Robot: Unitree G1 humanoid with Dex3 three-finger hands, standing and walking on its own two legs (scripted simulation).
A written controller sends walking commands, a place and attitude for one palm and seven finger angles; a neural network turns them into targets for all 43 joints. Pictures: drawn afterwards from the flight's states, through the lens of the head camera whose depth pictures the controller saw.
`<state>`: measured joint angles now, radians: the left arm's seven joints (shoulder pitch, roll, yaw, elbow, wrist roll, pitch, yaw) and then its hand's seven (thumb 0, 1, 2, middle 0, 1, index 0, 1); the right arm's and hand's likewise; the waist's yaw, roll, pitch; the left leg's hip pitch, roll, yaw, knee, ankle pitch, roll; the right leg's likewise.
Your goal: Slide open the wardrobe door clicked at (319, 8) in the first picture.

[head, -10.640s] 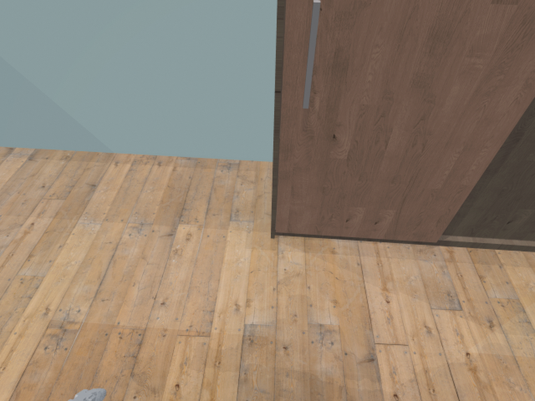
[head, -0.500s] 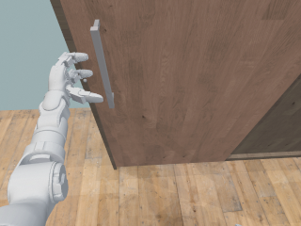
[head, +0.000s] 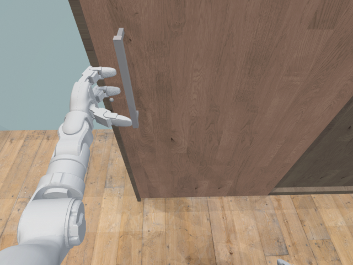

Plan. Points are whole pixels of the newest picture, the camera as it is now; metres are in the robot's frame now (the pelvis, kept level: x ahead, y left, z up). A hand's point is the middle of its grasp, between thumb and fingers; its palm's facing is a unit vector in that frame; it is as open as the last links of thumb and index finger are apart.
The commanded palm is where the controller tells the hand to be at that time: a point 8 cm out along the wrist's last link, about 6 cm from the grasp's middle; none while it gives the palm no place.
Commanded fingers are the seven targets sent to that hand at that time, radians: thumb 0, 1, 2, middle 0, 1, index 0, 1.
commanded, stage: feel for the door with the fingertips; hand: left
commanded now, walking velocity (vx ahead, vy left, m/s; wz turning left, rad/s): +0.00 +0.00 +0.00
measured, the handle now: (129, 85) +0.52 +0.13 +0.12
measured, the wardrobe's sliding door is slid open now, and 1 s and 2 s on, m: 0.00 0.00 0.00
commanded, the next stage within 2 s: slide the fingers in behind the handle in 0.50 s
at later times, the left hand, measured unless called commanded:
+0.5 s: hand (116, 92) +0.48 +0.15 +0.13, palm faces +0.05 -1.00 -0.03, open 13.9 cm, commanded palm +0.45 +0.20 +0.13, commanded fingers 0.00 -0.50 0.30 -0.30 -1.20 -0.30 -1.20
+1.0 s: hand (116, 96) +0.47 +0.15 +0.13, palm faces +0.04 -1.00 -0.01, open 13.9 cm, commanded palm +0.44 +0.19 +0.13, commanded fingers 0.00 -0.50 0.30 -0.30 -1.20 -0.30 -1.20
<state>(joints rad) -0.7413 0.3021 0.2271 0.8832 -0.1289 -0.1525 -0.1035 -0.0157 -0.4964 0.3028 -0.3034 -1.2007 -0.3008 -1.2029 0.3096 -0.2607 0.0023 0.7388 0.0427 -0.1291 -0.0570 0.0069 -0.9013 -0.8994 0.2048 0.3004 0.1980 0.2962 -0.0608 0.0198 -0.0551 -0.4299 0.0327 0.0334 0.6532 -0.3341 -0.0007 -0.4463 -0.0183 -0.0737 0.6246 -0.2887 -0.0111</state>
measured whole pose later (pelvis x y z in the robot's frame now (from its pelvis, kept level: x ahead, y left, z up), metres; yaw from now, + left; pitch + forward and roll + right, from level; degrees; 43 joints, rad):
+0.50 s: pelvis -0.01 +0.00 +0.00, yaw -1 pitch +9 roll +0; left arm -0.89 0.37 0.29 1.08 -0.10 -0.22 -0.09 -0.02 -0.50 0.30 -0.30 -1.20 -0.31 -1.21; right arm 0.36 -0.27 0.00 0.76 0.03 -0.14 -0.05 0.01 -0.90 -0.90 0.21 0.30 0.20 0.30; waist -0.11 0.02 -0.04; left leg -0.50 0.04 0.04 0.68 -0.33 0.00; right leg -0.52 -0.01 -0.06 0.65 -0.28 -0.02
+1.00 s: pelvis +0.00 +0.01 +0.00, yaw -1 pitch +9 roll -1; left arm -0.81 0.32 0.27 0.98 -0.10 -0.21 -0.07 -0.02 -0.49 0.30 -0.31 -1.21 -0.31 -1.21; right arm 0.35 -0.25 0.00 0.73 0.03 -0.14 -0.03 0.01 -0.90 -0.90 0.21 0.30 0.20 0.30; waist -0.10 0.02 -0.07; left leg -0.49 0.04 0.05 0.69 -0.35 0.01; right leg -0.51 -0.01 -0.05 0.65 -0.29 0.00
